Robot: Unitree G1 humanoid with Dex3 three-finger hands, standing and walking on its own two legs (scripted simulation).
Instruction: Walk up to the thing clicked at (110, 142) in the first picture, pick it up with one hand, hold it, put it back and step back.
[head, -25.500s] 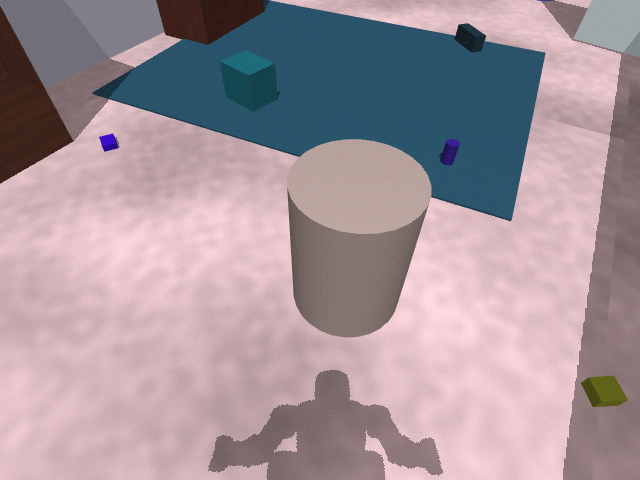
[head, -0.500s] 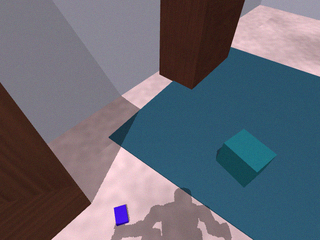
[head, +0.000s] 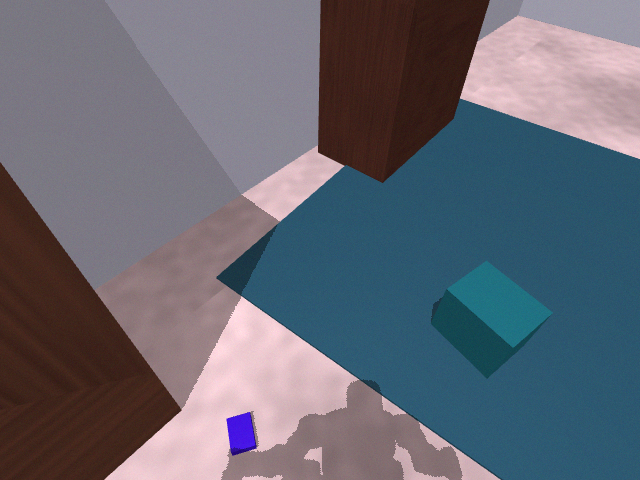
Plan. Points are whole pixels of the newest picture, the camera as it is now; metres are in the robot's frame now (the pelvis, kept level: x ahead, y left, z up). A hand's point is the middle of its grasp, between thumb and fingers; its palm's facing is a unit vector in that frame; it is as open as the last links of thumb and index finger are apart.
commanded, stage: stand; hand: left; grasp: from above
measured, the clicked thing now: (241, 433) +0.40 +0.22 -0.77
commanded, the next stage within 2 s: rise first in 0.56 s
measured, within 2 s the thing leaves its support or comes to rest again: neither
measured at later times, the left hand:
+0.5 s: hand out of the picture +0.07 +0.26 -0.16, palm faces -0.03 -0.94 -0.35, open 7.4 cm
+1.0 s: hand out of the picture +0.14 +0.26 -0.18, palm faces -0.08 -0.92 -0.39, open 10.7 cm
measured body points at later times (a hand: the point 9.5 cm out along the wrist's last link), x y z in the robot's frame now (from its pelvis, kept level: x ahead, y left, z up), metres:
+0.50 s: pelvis +0.00 +0.00 +0.00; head +0.02 +0.00 +0.45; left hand +0.07 +0.30 -0.13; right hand +0.07 -0.30 -0.14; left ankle -0.02 +0.13 -0.75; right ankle -0.01 -0.12 -0.75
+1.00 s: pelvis -0.01 +0.01 -0.03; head +0.05 +0.01 +0.42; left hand +0.15 +0.30 -0.15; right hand +0.08 -0.26 -0.15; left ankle -0.02 +0.13 -0.75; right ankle -0.01 -0.12 -0.75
